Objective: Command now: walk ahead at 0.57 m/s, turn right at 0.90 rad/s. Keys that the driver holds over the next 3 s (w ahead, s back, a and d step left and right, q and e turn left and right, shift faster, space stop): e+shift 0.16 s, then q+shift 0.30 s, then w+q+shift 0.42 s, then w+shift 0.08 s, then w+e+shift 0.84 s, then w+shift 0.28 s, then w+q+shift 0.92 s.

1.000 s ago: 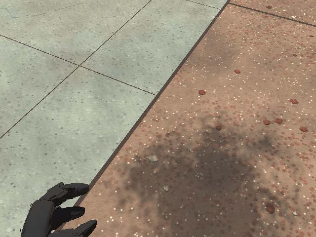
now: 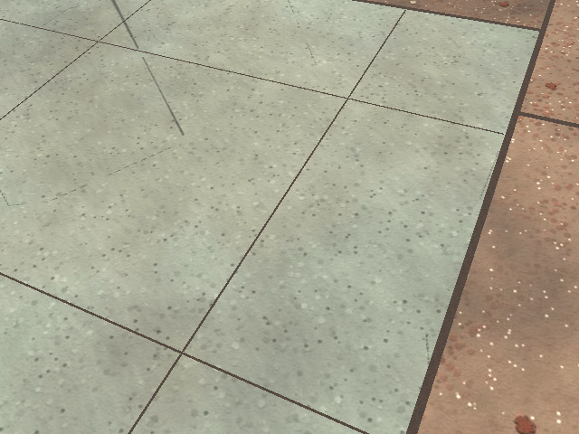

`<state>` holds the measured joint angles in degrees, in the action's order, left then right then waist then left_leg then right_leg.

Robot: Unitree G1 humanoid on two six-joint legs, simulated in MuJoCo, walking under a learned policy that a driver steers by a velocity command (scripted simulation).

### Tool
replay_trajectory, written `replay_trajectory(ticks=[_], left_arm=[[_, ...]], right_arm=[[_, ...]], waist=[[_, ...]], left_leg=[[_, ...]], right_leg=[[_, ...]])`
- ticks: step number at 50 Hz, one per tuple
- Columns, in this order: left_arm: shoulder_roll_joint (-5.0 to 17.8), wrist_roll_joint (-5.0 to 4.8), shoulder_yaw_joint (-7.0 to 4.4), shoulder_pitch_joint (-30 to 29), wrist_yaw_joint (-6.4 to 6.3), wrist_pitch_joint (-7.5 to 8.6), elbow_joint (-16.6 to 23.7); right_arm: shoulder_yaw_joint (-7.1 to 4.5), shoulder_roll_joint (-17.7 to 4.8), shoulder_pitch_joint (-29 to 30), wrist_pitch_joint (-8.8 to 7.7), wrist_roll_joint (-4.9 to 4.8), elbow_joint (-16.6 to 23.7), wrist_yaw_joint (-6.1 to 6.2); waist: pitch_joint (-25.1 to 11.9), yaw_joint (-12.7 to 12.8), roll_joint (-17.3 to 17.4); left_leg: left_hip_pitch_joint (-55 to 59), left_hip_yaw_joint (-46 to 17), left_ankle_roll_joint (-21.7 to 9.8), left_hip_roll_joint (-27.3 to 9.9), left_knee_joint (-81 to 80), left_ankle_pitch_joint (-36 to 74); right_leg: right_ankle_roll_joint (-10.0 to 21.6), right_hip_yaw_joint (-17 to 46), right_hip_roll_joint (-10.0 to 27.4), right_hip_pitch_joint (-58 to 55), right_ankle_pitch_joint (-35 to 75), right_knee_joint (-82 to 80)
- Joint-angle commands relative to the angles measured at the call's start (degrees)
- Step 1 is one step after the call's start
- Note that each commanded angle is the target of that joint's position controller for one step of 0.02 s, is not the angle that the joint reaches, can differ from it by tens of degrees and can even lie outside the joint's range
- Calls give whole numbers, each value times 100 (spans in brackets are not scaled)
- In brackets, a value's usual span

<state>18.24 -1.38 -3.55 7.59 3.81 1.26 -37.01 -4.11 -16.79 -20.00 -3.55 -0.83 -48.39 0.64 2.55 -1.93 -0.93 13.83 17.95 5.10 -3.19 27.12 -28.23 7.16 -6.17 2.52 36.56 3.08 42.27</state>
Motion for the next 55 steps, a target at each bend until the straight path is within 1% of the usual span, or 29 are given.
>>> replay_trajectory(ticks=[1, 2, 3, 4, 5, 8, 9, 11, 14, 16, 19, 22, 25, 27, 29, 36, 38, 40, 41, 42, 43, 44, 45, 46, 47, 48, 49, 52, 55], left_arm=[[1473, -44, -574, 2303, -225, -145, -475], [1729, 225, -471, 1572, -189, -4, 37], [1587, 245, -494, 1391, -81, 94, 400], [1400, 137, -469, 1263, -51, 184, 462], [1187, 29, -420, 938, -63, 242, 444], [957, 146, -373, 420, -212, 232, 614], [844, 146, -328, 345, -285, 199, 593], [702, 154, -251, 620, -438, 159, 459], [353, 177, -66, 668, -572, 38, 256], [171, 246, 28, 558, -593, 7, 170], [386, 392, -25, 515, -561, 31, 28], [535, 356, -110, 465, -570, -93, -67], [624, 314, -171, 597, -576, -196, -69], [564, 242, -170, 729, -535, -112, -89], [527, 195, -176, 829, -503, 13, -144], [828, 184, -268, 1115, -391, 169, -395], [933, 163, -278, 807, -393, 199, -408], [1098, 120, -303, 802, -453, 251, -490], [1067, 87, -271, 582, -465, 322, -415], [385, 311, -62, 558, -419, 440, -300], [-97, 218, 157, 688, -324, 718, 242], [711, -4, 7, -176, -266, 933, 332], [718, -165, 24, -314, -259, 1014, 426], [642, -41, 66, -47, -304, 1002, 261], [617, 124, 35, 247, -339, 921, 90], [652, 144, 10, 566, -306, 807, 15], [644, 134, 6, 685, -288, 688, -70], [279, 182, 164, 135, -275, 536, 74], [31, 82, 301, -583, -186, 620, 81]], right_arm=[[-36, -357, 881, -153, -15, 784, -76], [126, -17, -264, -321, 36, 1040, -152], [67, -722, -45, -437, 26, 1148, -146], [13, -922, 722, -465, -51, 1318, -99], [16, -827, 1075, -405, 26, 1341, 0], [-56, -905, 1092, -89, 148, 1305, 48], [-46, -801, 1001, -28, 150, 1207, 56], [24, -553, 1039, 35, 192, 1124, 84], [108, -310, 1070, 103, 138, 1009, 76], [132, -272, 1240, 90, 83, 944, 20], [55, -515, 1516, 53, -9, 1015, -47], [-64, -777, 1583, 76, -57, 1184, -146], [-42, -608, 1589, 194, -109, 1340, -251], [-24, -536, 1662, 241, -158, 1407, -288], [6, -436, 1702, 192, -159, 1466, -315], [213, -80, 2186, -6, -233, 1893, -490], [173, -205, 1818, 24, -228, 1841, -483], [-43, -626, 811, 109, -225, 1626, -424], [-295, -1050, -441, 164, -213, 1311, -343], [-464, -1523, -1428, 232, -280, 953, -228], [-466, -2042, -1183, 116, -165, 1252, -249], [-371, -1498, -1301, 40, -76, 1328, -250], [-292, -1287, -984, -20, -5, 1305, -231], [-221, -1096, -502, -58, 9, 1396, -234], [-131, -856, 6, -64, 58, 1482, -236], [-68, -742, 278, -70, 140, 1573, -222], [-16, -575, 435, -85, 114, 1542, -212], [11, -605, 420, -193, 71, 1315, -125], [20, -644, 2, -318, 63, 1055, -69]], waist=[[-342, 1125, -1450], [-1489, 29, -2397], [-2459, 371, -1216], [-1754, 450, -344], [-1119, 210, 529], [-760, -129, 406], [-745, -181, 472], [-919, 11, 442], [-1211, 128, 55], [-1074, 283, -113], [-652, 534, -291], [-379, 630, -321], [-370, 722, -233], [-131, 802, -124], [22, 847, -102], [-30, 935, -104], [-282, 560, -313], [-865, -147, -629], [-1321, -903, -532], [-1416, -1136, 613], [-2425, -573, 1779], [-2179, -1110, 818], [-1324, -858, 567], [-883, -430, -70], [-532, -56, -89], [-370, 225, 327], [-168, 333, 361], [355, 288, 391], [449, -115, 252]], left_leg=[[-3582, -673, -176, 240, 4982, 340], [-5115, -1861, -58, 1030, 6892, -1229], [-5153, -2717, -288, 816, 6793, -768], [-5313, -2681, -438, 674, 6185, -298], [-5303, -2661, -447, 441, 5591, 115], [-4476, -2748, -294, 150, 4643, 387], [-4376, -2616, -219, 14, 4381, 398], [-4365, -2287, -67, 6, 3996, 943], [-4319, -2155, 21, -105, 3081, 2129], [-4148, -2140, -42, -191, 2289, 2912], [-4289, -2161, -163, -141, 1773, 2983], [-5182, -2202, -224, -171, 1775, 1904], [-5917, -2195, -295, -302, 2169, 1211], [-6555, -2313, -389, -393, 2336, 1034], [-6990, -2297, -474, -414, 2302, 1060], [-6668, -1531, -692, -291, 1905, 1481], [-5325, -1046, -847, 119, 1608, 1438], [-3164, -661, -1129, 703, 1455, 1399], [-1131, -883, -1470, 834, 1245, 1581], [713, -2261, -1802, 91, 1151, 1257], [1817, -6487, -3038, -1361, -400, -1060], [1799, -6812, -2789, -1428, -1112, -1390], [979, -6121, -2628, -1383, -1176, -638], [-121, -5402, -2464, -1154, -1138, 192], [-997, -4681, -2336, -838, -1182, 833], [-1646, -4365, -2386, -735, -1291, 1236], [-2110, -4001, -2353, -673, -1442, 1695], [-2989, -2714, -2008, -240, -1777, 2959], [-3214, -1940, -1677, -33, -2265, 2854]], right_leg=[[492, 1130, -120, -4322, 1970, -647], [1805, 4120, 960, -5376, 2792, -1062], [1889, 5277, 1382, -5494, 805, -2103], [1649, 5122, 1237, -4780, -219, -2475], [1318, 4771, 987, -3924, -599, -2526], [1082, 3672, 567, -2379, 1052, -2484], [1035, 3149, 592, -2123, 1788, -2340], [945, 2421, 480, -1994, 3099, -2139], [523, 1698, 235, -2289, 2858, -2090], [242, 1373, 188, -2361, 2276, -2193], [226, 1356, 496, -2640, 1750, -2380], [442, 1552, 924, -3473, 1782, -2188], [741, 1982, 1507, -4106, 590, -2403], [762, 2273, 1681, -4508, -1324, -2821], [616, 2132, 1625, -4927, -1610, -2946], [202, 798, 1353, -5037, 392, -2833], [-29, 49, 1118, -4413, 2485, -2338], [-272, -441, 1047, -3552, 4643, -904], [-463, -550, 891, -2295, 4422, 569], [-720, -392, 333, -210, -835, 2698], [-794, 727, -602, 1543, -3589, 4379], [-604, 1426, -268, 2219, -2953, 4403], [-541, 1314, -21, 2325, -2545, 3958], [-579, 1254, 232, 1721, -2262, 3394], [-659, 1211, 411, 1168, -2020, 2909], [-747, 1203, 526, 759, -1922, 2761], [-836, 1069, 631, 588, -1923, 2569], [-968, 624, 626, 559, -853, 1632], [-779, 245, 345, -354, 1003, -53]])
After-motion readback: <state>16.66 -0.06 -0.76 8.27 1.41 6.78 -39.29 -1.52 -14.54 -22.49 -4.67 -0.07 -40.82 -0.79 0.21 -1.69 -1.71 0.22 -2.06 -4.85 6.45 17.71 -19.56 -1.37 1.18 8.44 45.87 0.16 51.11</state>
